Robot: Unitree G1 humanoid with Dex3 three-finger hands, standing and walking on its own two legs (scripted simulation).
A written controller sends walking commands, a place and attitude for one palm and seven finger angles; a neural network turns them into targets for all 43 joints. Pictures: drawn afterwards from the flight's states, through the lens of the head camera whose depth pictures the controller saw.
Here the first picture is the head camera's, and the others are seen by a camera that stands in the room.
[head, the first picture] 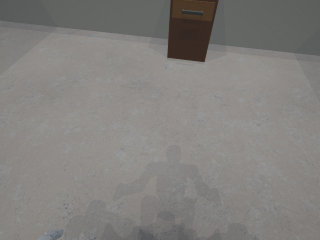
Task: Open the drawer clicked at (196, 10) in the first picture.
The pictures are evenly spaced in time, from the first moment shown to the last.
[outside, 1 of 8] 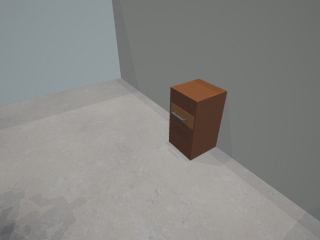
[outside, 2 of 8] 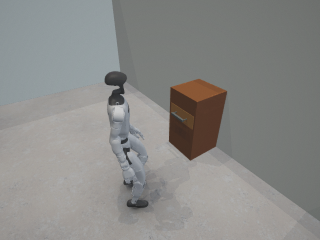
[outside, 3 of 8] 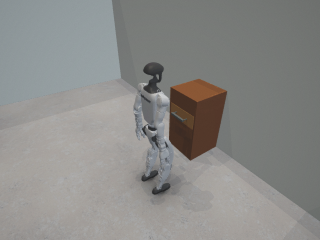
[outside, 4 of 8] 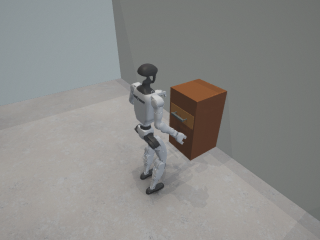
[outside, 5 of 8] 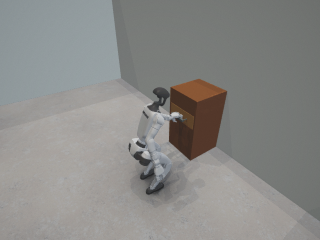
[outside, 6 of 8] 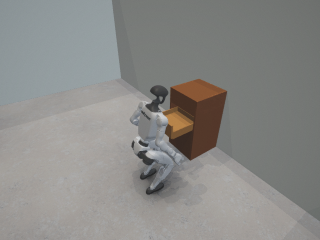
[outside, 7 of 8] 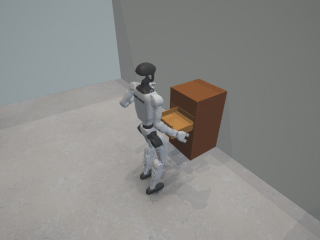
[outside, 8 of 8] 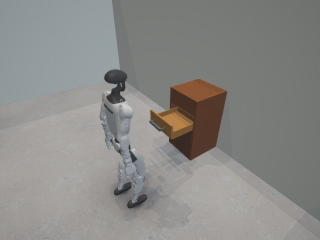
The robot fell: no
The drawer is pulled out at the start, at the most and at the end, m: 0.00 0.30 0.30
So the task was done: yes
